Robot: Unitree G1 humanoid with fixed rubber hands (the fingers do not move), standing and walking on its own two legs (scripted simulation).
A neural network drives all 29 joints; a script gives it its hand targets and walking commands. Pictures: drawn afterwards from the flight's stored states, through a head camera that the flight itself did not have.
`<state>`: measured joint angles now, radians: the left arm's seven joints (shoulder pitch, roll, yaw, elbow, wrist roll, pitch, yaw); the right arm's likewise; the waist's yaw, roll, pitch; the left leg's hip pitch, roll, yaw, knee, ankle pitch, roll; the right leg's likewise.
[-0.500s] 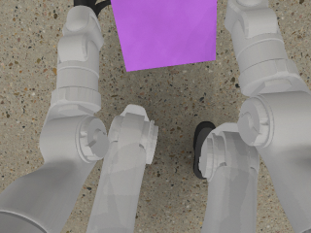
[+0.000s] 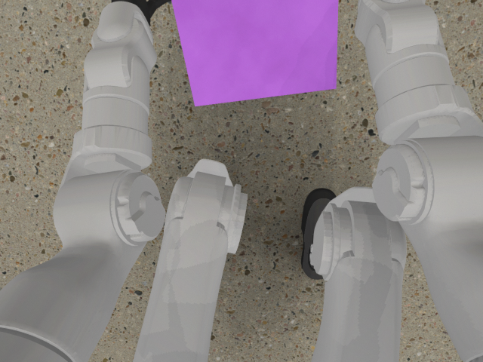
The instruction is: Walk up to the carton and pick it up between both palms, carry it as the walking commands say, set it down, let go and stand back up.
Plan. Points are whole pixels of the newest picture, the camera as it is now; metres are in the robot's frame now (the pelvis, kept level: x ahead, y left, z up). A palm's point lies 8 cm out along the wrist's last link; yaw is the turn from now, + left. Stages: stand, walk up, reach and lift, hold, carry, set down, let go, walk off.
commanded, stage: set down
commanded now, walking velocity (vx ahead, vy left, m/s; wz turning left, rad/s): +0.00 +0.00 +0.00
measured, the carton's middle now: out of the picture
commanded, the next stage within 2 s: none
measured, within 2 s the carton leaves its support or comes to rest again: rests again in 1.52 s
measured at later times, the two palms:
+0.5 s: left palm (133, 0) +0.51 +0.22 -0.17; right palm out of the picture +0.58 -0.07 -0.17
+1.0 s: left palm out of the picture +0.52 +0.22 -0.17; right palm out of the picture +0.58 -0.07 -0.18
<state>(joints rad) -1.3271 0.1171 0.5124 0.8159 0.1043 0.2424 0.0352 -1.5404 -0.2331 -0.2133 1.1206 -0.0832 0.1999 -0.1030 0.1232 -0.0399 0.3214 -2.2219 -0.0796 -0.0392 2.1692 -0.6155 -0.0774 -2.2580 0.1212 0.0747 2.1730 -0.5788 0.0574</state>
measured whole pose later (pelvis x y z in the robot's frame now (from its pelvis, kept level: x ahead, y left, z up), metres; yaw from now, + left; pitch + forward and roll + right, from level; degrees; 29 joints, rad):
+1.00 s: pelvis +0.02 +0.00 +0.00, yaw +1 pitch +40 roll +3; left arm -1.32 0.11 0.58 0.82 0.14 0.17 -0.02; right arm -1.52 -0.20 -0.31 1.06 -0.19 0.14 -0.04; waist 0.11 -0.02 0.33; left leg -2.22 -0.09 -0.04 2.20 -0.67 -0.08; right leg -2.26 0.11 0.07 2.21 -0.64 0.05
